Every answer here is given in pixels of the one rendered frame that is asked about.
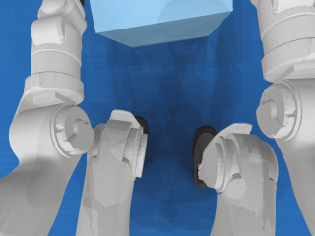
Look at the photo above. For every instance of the right robot upper arm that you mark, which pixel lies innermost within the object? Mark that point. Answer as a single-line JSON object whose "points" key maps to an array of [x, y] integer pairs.
{"points": [[286, 113]]}

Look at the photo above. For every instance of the left robot upper arm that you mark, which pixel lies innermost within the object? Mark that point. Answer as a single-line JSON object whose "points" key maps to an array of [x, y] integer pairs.
{"points": [[49, 142]]}

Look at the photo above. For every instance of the robot thigh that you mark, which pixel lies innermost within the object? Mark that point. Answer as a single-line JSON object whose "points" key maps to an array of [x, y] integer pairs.
{"points": [[109, 181], [237, 168]]}

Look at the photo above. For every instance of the left robot forearm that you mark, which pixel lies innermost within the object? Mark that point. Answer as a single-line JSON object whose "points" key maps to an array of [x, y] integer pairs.
{"points": [[56, 56]]}

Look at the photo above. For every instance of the right robot thigh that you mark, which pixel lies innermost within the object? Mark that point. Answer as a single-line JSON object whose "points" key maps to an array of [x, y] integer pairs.
{"points": [[237, 168]]}

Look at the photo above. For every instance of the left robot thigh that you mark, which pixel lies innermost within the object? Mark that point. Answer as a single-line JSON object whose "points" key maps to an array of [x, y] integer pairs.
{"points": [[109, 181]]}

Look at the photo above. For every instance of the right robot forearm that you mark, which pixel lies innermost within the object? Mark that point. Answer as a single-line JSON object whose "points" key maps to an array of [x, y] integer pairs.
{"points": [[287, 32]]}

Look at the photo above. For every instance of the carton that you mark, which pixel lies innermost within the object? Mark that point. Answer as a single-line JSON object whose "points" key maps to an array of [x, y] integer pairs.
{"points": [[138, 23]]}

